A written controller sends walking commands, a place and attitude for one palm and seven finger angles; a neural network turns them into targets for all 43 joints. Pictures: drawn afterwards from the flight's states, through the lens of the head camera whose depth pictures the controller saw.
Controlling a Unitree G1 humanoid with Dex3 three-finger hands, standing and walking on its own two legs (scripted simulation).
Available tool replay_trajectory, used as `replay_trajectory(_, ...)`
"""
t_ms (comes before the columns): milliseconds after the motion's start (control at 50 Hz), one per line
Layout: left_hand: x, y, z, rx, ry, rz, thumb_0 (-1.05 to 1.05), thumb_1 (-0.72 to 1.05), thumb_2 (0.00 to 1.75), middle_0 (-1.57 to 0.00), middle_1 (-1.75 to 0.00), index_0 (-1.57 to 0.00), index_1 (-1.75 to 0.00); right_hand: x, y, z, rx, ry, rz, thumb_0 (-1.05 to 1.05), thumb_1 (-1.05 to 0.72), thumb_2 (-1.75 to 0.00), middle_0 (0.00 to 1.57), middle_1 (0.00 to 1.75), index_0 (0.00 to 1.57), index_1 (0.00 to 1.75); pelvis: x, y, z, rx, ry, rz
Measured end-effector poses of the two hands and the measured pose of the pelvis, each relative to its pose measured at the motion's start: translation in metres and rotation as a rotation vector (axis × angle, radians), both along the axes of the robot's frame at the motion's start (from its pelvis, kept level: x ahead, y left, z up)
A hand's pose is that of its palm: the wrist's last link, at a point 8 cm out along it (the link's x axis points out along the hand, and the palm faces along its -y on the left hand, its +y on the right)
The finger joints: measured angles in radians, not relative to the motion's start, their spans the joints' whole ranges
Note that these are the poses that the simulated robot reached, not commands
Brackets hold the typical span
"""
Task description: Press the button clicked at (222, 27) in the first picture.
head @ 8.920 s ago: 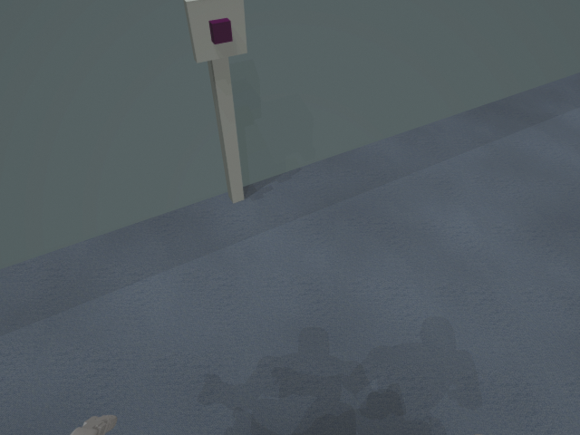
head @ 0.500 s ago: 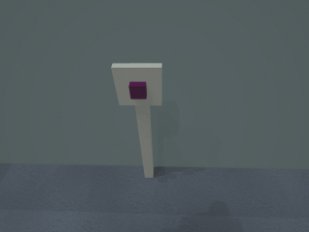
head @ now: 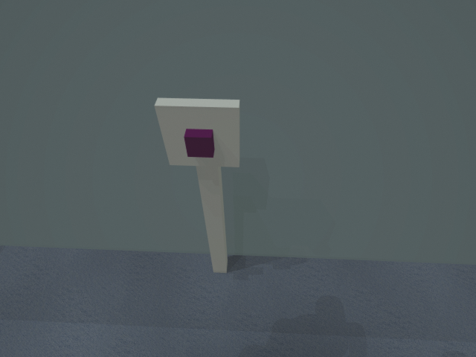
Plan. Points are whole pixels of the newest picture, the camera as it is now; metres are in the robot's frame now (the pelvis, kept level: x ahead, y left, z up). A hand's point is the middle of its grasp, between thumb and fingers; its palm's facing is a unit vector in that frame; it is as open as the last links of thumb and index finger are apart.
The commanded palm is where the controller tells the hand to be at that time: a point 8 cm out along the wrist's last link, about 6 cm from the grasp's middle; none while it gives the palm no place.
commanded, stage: shuffle to correct the standing spot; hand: left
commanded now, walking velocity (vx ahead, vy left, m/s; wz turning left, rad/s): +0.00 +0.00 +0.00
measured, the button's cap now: (200, 142) +0.55 +0.12 +0.04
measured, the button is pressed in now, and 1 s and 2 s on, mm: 0 0 0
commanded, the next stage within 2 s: come to a stop and stand still in 0.24 s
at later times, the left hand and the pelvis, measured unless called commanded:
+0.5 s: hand out of the picture +0.07 +0.12 -0.18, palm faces +0.06 -0.98 -0.20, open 7.4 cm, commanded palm none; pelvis +0.08 -0.05 +0.00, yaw +1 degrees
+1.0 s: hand out of the picture +0.11 +0.15 -0.17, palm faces +0.02 -0.98 -0.21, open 7.3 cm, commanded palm none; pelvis +0.09 -0.02 +0.00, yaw -1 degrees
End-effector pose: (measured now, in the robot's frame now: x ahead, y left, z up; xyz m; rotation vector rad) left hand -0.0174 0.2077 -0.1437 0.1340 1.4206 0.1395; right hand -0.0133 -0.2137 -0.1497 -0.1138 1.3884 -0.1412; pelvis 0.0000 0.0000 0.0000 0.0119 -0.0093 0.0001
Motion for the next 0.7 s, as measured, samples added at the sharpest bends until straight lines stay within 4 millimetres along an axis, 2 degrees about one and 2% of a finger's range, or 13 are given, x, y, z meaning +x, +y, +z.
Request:
replay_trajectory(220, 0.035, -0.001, -0.003, 0.007, -0.021, -0.006, 0.01, 0.92, 0.9, -0.19, -0.29, -0.2, -0.3, 0.011, -0.007, -0.003, 0.005, 0.043, -0.013, 0.0, -0.91, -0.9, 0.2, 0.3, 0.2, 0.3, 0.027, -0.011, -0.004, 0.007, 0.007, -0.001)
replay_trajectory(380, 0.068, -0.02, -0.004, 0.019, -0.009, -0.003, 0.01, 0.92, 0.9, -0.19, -0.29, -0.2, -0.3, 0.04, -0.038, -0.011, -0.019, 0.059, -0.034, 0.0, -0.91, -0.9, 0.2, 0.3, 0.2, 0.3, 0.062, -0.033, -0.011, 0.01, 0.034, -0.003)
replay_trajectory(460, 0.079, -0.034, -0.004, 0.027, -0.025, 0.031, 0.0, 0.92, 0.9, -0.19, -0.29, -0.2, -0.3, 0.068, -0.055, -0.007, -0.042, 0.06, -0.006, 0.0, -0.91, -0.9, 0.2, 0.3, 0.2, 0.3, 0.073, -0.045, -0.009, 0.007, 0.035, 0.014)
replay_trajectory(540, 0.081, -0.048, 0.001, 0.015, -0.01, 0.042, 0.0, 0.91, 0.9, -0.19, -0.29, -0.2, -0.3, 0.11, -0.064, 0.002, -0.051, -0.001, 0.008, 0.0, -0.91, -0.9, 0.2, 0.3, 0.2, 0.3, 0.08, -0.05, -0.001, 0.018, 0.03, 0.004)
replay_trajectory(640, 0.083, -0.055, 0.002, 0.003, 0.011, 0.03, 0.0, 0.91, 0.9, -0.2, -0.29, -0.2, -0.3, 0.162, -0.061, 0.007, -0.036, -0.122, 0.01, 0.0, -0.91, -0.9, 0.2, 0.3, 0.2, 0.3, 0.086, -0.05, 0.001, 0.018, 0.016, -0.019)
replay_trajectory(700, 0.088, -0.05, -0.001, 0.005, 0.005, 0.029, 0.0, 0.91, 0.9, -0.2, -0.29, -0.2, -0.3, 0.183, -0.053, 0.008, -0.026, -0.182, 0.015, 0.0, -0.91, -0.9, 0.2, 0.3, 0.2, 0.3, 0.091, -0.047, -0.001, 0.01, -0.001, -0.022)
